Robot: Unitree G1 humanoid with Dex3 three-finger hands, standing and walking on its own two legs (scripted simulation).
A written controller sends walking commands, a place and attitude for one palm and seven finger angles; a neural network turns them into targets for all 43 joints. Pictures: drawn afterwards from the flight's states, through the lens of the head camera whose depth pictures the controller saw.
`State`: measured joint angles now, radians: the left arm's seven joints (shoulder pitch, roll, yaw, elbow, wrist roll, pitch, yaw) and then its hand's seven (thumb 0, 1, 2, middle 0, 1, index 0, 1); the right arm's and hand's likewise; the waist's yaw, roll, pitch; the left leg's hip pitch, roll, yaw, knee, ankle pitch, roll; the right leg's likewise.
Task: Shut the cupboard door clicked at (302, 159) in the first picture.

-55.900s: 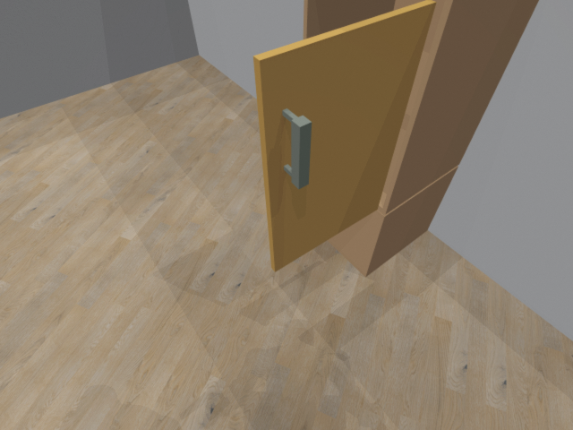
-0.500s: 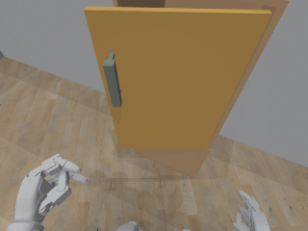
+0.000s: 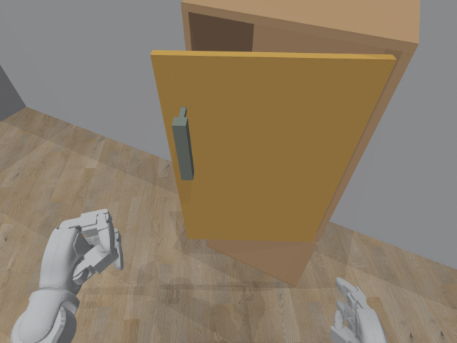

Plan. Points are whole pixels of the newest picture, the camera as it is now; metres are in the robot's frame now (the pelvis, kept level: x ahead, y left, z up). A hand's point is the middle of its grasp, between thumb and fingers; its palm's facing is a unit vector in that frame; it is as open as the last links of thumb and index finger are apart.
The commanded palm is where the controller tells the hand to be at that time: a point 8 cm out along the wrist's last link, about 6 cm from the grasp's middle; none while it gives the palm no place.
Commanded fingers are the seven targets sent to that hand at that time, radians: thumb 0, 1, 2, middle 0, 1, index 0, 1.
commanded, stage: raise the hand and make a fist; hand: left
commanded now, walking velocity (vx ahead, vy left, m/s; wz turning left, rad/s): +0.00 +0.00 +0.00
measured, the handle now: (185, 144) +0.45 +0.13 +0.11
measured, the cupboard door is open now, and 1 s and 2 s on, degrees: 25 25 25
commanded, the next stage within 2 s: bring the fist close to the handle in 0.46 s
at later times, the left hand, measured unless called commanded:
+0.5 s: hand (128, 246) +0.23 +0.17 +0.11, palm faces +0.09 -0.99 -0.05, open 3.1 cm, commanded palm +0.20 +0.22 +0.12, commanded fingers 0.00 0.90 0.90 -1.30 -1.50 -1.30 -1.50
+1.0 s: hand (163, 216) +0.28 +0.13 +0.11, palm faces +0.06 -1.00 -0.03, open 3.1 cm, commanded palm +0.26 +0.17 +0.12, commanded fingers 0.00 0.90 0.90 -1.30 -1.50 -1.30 -1.50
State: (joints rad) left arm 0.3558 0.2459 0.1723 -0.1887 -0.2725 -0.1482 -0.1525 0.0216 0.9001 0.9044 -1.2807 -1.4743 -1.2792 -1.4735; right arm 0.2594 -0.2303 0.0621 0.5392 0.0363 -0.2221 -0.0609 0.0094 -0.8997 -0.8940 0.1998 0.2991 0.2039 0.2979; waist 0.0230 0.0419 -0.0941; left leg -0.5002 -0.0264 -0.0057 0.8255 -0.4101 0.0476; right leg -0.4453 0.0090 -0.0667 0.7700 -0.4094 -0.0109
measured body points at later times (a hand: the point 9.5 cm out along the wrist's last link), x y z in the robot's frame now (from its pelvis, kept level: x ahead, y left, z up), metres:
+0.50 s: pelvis +0.00 -0.02 +0.01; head -0.01 -0.03 +0.46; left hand +0.22 +0.22 +0.12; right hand +0.17 -0.25 -0.06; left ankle +0.01 +0.08 -0.71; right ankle -0.01 -0.12 -0.71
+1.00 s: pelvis +0.00 -0.03 +0.01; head +0.00 -0.04 +0.46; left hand +0.27 +0.18 +0.12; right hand +0.16 -0.26 -0.07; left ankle +0.01 +0.08 -0.71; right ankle -0.01 -0.12 -0.71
